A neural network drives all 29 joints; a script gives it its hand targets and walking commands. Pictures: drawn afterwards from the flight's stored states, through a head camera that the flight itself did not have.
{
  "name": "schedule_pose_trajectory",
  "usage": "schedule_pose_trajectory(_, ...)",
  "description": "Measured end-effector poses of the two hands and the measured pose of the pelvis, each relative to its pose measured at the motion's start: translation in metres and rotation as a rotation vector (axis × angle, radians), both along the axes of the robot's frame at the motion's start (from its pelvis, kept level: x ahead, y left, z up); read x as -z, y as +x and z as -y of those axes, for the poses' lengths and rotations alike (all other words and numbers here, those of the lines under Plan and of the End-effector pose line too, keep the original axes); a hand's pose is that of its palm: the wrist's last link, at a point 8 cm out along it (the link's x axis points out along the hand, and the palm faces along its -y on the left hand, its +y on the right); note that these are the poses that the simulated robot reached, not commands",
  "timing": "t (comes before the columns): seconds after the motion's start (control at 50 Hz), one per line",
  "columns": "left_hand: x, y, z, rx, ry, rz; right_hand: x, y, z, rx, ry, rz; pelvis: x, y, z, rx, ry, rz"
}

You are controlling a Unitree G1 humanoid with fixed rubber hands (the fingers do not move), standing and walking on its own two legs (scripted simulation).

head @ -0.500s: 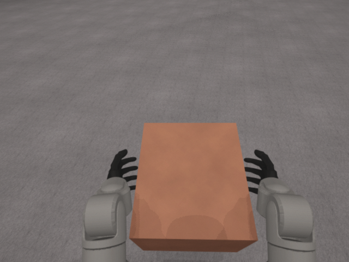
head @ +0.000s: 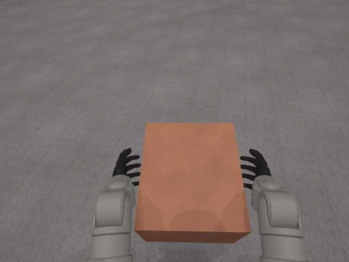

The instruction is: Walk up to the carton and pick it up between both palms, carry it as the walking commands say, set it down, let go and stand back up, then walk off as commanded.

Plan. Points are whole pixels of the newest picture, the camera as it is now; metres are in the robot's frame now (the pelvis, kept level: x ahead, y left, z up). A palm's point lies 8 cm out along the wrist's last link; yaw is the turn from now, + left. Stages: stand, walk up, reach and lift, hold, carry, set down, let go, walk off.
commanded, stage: carry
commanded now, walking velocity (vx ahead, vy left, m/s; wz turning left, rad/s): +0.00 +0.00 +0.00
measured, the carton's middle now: (189, 182) +0.34 +0.00 -0.02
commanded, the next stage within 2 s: hold in 1.10 s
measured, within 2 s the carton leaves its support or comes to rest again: neither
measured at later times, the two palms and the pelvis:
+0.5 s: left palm (127, 185) +0.29 +0.14 +0.05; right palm (263, 185) +0.29 -0.17 +0.05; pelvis +0.01 -0.01 +0.00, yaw +0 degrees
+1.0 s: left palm (123, 187) +0.29 +0.15 +0.04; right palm (259, 188) +0.29 -0.16 +0.04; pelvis +0.02 +0.00 +0.00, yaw +0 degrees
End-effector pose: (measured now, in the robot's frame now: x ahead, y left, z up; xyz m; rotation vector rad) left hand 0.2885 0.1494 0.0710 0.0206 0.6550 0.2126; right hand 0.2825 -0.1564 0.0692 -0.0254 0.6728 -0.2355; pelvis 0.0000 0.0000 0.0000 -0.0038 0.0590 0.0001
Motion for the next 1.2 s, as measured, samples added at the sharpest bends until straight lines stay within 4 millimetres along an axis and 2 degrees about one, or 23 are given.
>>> schedule_pose_trajectory(0.44,0.020,0.001,0.008,0.011,-0.006,0.003,0.020,0.004,0.010,-0.031,0.001,0.000,0.001,0.007,0.011,-0.006,0.001,0.021)
schedule_pose_trajectory(1.1,0.029,0.003,-0.003,0.017,-0.035,0.041,0.032,0.004,0.002,-0.042,0.013,0.026,0.001,0.016,0.002,-0.004,0.006,0.031)
schedule_pose_trajectory(1.2,0.040,-0.011,-0.001,0.061,-0.001,-0.011,0.046,-0.017,0.005,-0.056,-0.007,-0.024,-0.007,0.015,-0.001,0.066,0.028,0.113)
